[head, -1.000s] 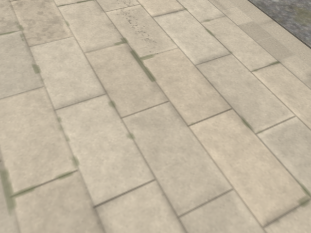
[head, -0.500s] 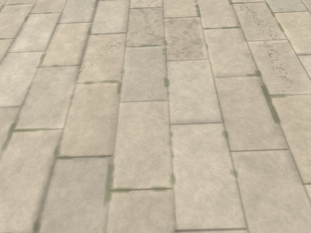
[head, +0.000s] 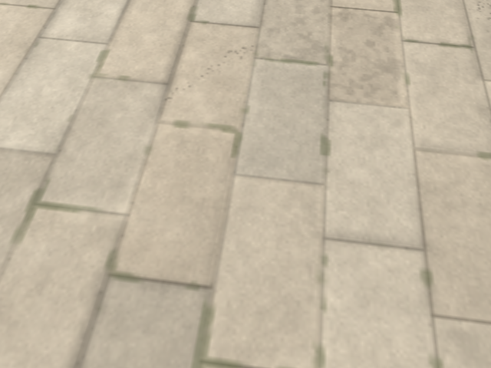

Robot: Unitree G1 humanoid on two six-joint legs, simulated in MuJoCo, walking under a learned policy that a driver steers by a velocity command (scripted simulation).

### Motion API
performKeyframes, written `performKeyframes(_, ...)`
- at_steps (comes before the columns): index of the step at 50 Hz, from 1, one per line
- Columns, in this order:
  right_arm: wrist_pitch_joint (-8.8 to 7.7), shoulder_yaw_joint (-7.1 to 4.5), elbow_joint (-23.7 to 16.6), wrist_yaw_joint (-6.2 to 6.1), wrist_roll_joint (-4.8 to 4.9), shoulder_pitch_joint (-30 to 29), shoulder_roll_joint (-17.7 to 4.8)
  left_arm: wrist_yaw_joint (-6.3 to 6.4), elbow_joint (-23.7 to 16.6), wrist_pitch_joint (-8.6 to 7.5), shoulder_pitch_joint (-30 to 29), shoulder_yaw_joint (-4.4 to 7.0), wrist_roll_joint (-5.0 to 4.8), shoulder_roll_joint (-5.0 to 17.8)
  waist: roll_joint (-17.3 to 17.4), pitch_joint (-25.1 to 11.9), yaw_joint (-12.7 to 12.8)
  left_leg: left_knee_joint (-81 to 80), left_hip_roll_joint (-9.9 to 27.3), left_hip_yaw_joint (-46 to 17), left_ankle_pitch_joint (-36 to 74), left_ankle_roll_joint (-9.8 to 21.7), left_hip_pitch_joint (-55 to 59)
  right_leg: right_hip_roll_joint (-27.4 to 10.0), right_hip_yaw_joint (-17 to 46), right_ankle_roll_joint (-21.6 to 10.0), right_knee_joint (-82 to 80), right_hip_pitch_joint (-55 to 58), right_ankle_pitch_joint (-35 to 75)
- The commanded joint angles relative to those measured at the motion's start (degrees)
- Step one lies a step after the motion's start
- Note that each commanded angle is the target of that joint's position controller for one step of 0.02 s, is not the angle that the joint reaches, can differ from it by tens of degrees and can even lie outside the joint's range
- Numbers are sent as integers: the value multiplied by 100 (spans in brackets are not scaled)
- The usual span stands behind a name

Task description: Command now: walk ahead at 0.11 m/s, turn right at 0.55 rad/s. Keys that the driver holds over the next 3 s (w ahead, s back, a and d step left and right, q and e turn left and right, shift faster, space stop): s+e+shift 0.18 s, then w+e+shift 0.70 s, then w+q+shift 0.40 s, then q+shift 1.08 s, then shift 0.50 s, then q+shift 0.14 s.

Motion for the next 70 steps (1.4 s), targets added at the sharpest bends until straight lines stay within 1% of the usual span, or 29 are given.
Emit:
performKeyframes(1, -79, -94, -625, -150, 110, -1200, -437, -110, -16, 36, 1090, 18, 17, 36, 945, -448, 528, -181, 761, 607, 5226, 75, -675, 390, -807, 70, -1555, 1222, 1376)
performKeyframes(5, -74, -250, -711, -249, 337, -984, -689, -158, 139, 191, 2216, 199, 170, 412, 891, -1396, 863, 2008, 1223, 473, 5599, -248, -541, 848, -1026, -267, -2434, 3126, 2050)
performKeyframes(6, -29, -262, -823, -215, 429, -1383, -678, -72, 237, 220, 2862, 326, 235, 672, 701, -1521, 1329, 3356, 1158, 371, 4610, -389, -931, 793, -747, -570, -2929, 3816, 2229)
performKeyframes(7, 82, -252, -827, -146, 363, -1684, -498, 29, 290, 237, 2809, 390, 203, 816, -150, -895, 1463, 5117, 401, 297, -54, -542, -1817, 372, -30, -925, -3853, 4033, 3122)
performKeyframes(8, 253, -163, -945, -76, 111, -1376, -229, 89, 96, 252, 1958, 392, 9, 1093, -825, -69, 684, 7043, -512, -9, -2750, -667, -2796, -191, 1246, -1113, -3234, 3277, 7836)
performKeyframes(9, 444, -77, -1126, -75, -2, -53, -72, 31, -260, 169, 1598, 413, -25, 1526, -1038, -1104, -151, 7227, -628, -1347, -2524, -716, -2824, -1230, 3141, -1984, -3556, 3339, 9522)
performKeyframes(10, 555, 15, -956, -164, -163, 687, -114, 35, -615, 213, 715, 476, -11, 1541, -986, -1639, -519, 6938, -313, -1924, -1889, -730, -2644, -1606, 4231, -2319, -4305, 3029, 5283)
performKeyframes(12, 548, -169, -968, -163, -363, -202, -840, 48, -885, 341, 16, 342, 17, 820, 308, -1123, -484, 5662, 50, -2007, -1256, -657, -2670, -769, 4242, -1843, -5268, 2146, -1989)
performKeyframes(20, 378, -124, -782, -136, -24, 44, -616, -132, -1023, 285, -882, 605, 74, 1126, -651, -827, -570, 956, -452, -1194, -849, -609, 402, 675, 2445, -228, -5438, 380, -1716)
performKeyframes(22, 290, -285, -427, -359, 0, 1188, -1045, -144, -1382, 294, -1668, 560, 28, 750, 292, -596, -1193, -803, 2, -1036, -331, -453, 2079, 1579, 1438, 700, -3880, -1113, -1850)
performKeyframes(23, 230, -307, -755, -441, 6, 63, -1318, -81, -1409, 258, -989, 380, -134, 162, 2020, -857, -508, -1100, 2225, -3517, -1846, -200, 1441, 1447, 913, 251, -1324, -1330, -1697)
performKeyframes(24, 217, -316, -1136, -442, -154, -704, -1300, -160, -1526, 206, -1073, 389, 20, 610, 1341, -689, -199, -1555, 2836, -4689, -2943, 269, 423, 747, 785, 214, -500, -1653, -811)
performKeyframes(26, 35, -259, -1121, -346, -128, -851, -1011, -379, -1616, 178, -1005, 394, 153, 817, 314, -679, 116, -1339, 2408, -3875, -2329, 254, 133, 338, 854, 122, 297, -1457, -44)
performKeyframes(33, -208, -340, -533, -27, -229, 1053, -1210, -599, -2079, 303, -1989, 186, 177, 796, 410, -209, -783, -1347, 1807, -1539, -762, -53, 838, -124, 299, 126, 961, -2282, 372)
performKeyframes(40, -223, -331, -9, -47, -286, 1690, -1165, -729, -2454, 201, -3152, -59, 148, 501, 704, 493, -957, -1402, 1837, 51, 1834, -225, 1193, -226, -704, -362, -819, -1570, -146)
performKeyframes(44, -75, -411, 32, -78, -133, 1519, -1719, -468, -1815, 140, -931, 113, 110, 806, 1078, -1135, 426, 1830, 2043, 469, 7580, -240, 501, 1016, -1206, -1027, -1597, 2361, -935)
performKeyframes(45, -97, -393, -84, -42, -90, 1355, -1751, -361, -1360, 105, 375, 304, 186, 1113, 951, -1713, 1094, 3546, 1970, 418, 6464, -324, -898, 924, -406, -1203, -2344, 4513, -618)
performKeyframes(46, -156, -214, -450, 97, -41, 1400, -857, -244, -1238, 138, 74, 517, 92, 1794, -825, -2205, 492, 5722, 946, 243, -289, -589, -3628, -638, 2281, -1353, -3174, 6654, -1910)
performKeyframes(47, -299, -194, -991, 122, 54, 935, -1057, -125, -1435, 206, 721, 610, 166, 2214, -528, -3337, 721, 7127, 578, -887, -836, -610, -4130, -1884, 4691, -1864, -4087, 6883, -1603)
performKeyframes(48, -319, -264, -1067, 69, 141, 40, -1268, -29, -1223, 201, 820, 586, 237, 1983, 272, -2656, 910, 7216, 756, -1328, -84, -498, -4543, -1621, 3893, -1659, -4212, 6426, -698)
performKeyframes(50, -237, -143, -848, 48, 72, 396, -885, 58, -898, -58, 343, 384, 255, 1298, 595, -1297, 208, 6252, 1200, -1415, -47, -430, -4059, -1354, 2459, -1346, -4248, 4382, 473)
performKeyframes(53, 138, -152, -401, 182, -57, 1138, -659, 15, -747, -333, -52, 159, 162, 716, 132, -627, -430, 5585, 1149, -1740, -77, -379, -3136, -1057, 1355, -1124, -4868, 2705, 602)
performKeyframes(57, 214, -142, -633, 265, 45, 6, -490, -105, -480, -561, -22, 90, 69, 506, -248, 228, -350, 4115, 841, -1467, 1130, -211, -3681, -402, -189, -538, -5632, 2343, 1804)
performKeyframes(63, 103, -43, -687, 453, 22, -521, -420, 89, -292, -728, 264, 64, -25, 819, -220, -177, -393, 2018, 118, -254, 2757, 223, -2429, -510, -1227, 20, -5519, 3503, 6031)
performKeyframes(66, 159, -237, -188, 393, -74, 1153, -975, 332, -450, -444, -77, 223, 101, 1338, -539, -1128, -1293, 1800, -612, -6, 1903, 380, -741, -686, -1233, 246, -2682, 4008, 8400)
performKeyframes(67, 169, -370, 139, 319, -128, 2344, -1219, 353, -569, -356, -450, 253, 111, 1401, -454, -1500, -1878, 1484, -467, -469, 1920, 642, 437, -700, -1097, 265, -800, 3391, 7815)
performKeyframes(68, 166, -477, 269, 172, -45, 2596, -1340, 228, -549, -333, -704, 224, 49, 1137, 433, -1275, -1993, 740, -95, -1062, 2424, 952, 1059, 271, -1176, 334, 1841, 2357, 2793)
performKeyframes(69, 191, -566, 198, 136, -111, 2042, -1853, 169, -992, -413, -213, -14, 97, 226, 1793, -1252, -829, 1872, 994, -2928, 6053, 1626, 2348, 1001, -509, 592, 4044, -292, -2113)
performKeyframes(70, 177, -664, -87, 131, -62, 1769, -2060, 173, -1269, -484, 119, -104, 21, 385, 1001, -2686, -759, 852, 1713, -4668, 5182, 2398, 3015, 879, 609, 478, 4362, -872, -1711)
